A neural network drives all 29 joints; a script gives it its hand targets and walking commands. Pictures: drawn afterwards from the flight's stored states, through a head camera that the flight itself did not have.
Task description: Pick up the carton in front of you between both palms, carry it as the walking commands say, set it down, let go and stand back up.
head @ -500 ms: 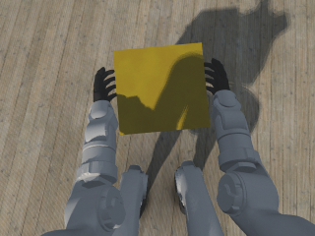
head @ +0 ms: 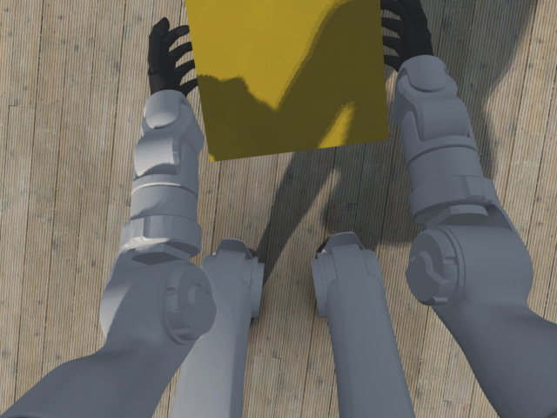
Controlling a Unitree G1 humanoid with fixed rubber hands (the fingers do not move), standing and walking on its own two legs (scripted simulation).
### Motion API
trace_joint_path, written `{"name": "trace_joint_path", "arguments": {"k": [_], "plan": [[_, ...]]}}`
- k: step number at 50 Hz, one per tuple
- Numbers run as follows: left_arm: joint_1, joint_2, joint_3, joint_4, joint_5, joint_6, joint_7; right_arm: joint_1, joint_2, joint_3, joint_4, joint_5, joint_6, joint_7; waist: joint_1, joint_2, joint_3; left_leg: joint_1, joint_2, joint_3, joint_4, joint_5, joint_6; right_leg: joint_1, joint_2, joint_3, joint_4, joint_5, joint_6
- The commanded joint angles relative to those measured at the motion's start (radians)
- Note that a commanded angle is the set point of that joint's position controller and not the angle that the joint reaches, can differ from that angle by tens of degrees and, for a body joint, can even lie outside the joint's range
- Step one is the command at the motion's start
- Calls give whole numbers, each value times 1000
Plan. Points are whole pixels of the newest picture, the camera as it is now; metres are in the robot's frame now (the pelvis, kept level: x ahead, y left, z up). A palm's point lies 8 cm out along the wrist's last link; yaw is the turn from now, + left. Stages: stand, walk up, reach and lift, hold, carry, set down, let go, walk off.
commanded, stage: set down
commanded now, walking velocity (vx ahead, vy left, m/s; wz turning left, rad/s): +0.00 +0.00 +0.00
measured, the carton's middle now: (288, 83) +0.54 -0.04 -0.21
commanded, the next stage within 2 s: none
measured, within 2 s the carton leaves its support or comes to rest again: rests again in 0.86 s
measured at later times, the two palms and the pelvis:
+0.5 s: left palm (194, 101) +0.52 +0.11 -0.22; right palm (389, 66) +0.55 -0.19 -0.22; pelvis +0.01 +0.00 -0.07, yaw +1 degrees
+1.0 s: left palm (194, 99) +0.53 +0.11 -0.23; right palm (389, 67) +0.55 -0.19 -0.24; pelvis +0.00 +0.00 -0.08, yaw +2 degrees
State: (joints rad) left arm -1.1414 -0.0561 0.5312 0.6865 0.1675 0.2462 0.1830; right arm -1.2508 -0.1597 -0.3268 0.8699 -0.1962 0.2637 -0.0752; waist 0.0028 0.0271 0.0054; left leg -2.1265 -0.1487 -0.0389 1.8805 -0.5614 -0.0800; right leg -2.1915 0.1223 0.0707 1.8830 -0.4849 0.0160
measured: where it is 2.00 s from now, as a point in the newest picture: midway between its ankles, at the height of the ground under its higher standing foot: (287, 309)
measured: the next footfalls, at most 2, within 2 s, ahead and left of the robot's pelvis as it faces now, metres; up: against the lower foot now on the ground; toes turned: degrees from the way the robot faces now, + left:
none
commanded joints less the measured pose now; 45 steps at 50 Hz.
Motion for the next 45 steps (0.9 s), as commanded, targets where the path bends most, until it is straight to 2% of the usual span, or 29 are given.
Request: {"name": "trace_joint_path", "arguments": {"k": [1,11,15,18,20,24,30,36,45], "plan": [[-702,-790,-495,8,-115,-28,-254,-543,881,387,-3,124,-31,247,-4,-105,-1105,377,-40,130,-93,215,25,760,11,-85,-119,269,13],[-821,-731,-549,-6,-200,-55,-230,-675,788,453,4,221,-65,253,-17,-101,-1099,395,-29,132,49,267,22,708,-9,-92,25,318,3],[-854,-746,-606,-39,-230,-67,-222,-710,777,468,-36,269,-83,264,-36,-26,-1096,443,-32,135,98,347,20,668,-5,-83,67,388,-11],[-851,-766,-654,-61,-254,-73,-219,-676,789,477,-26,291,-86,266,-49,3,-1126,467,-36,136,121,393,16,696,-4,-83,95,445,-13],[-831,-769,-654,-44,-254,-72,-222,-643,791,465,7,287,-85,271,-56,13,-1079,443,-36,134,128,387,15,672,-5,-84,105,438,-14],[-792,-764,-619,3,-235,-70,-228,-616,780,430,57,263,-87,286,-56,17,-956,386,-37,124,132,344,19,579,-9,-86,117,374,-20],[-779,-735,-555,66,-208,-74,-230,-661,736,403,68,251,-101,298,-50,0,-840,341,-37,106,137,305,32,493,-16,-83,131,309,-26],[-753,-688,-466,143,-156,-65,-243,-632,693,339,150,201,-92,310,-47,-7,-690,272,-35,101,136,220,42,418,-21,-75,125,218,-37],[-682,-628,-374,214,-94,-53,-270,-567,641,268,224,138,-79,326,-40,1,-560,198,-29,100,142,186,52,369,-22,-52,123,196,-50]]}}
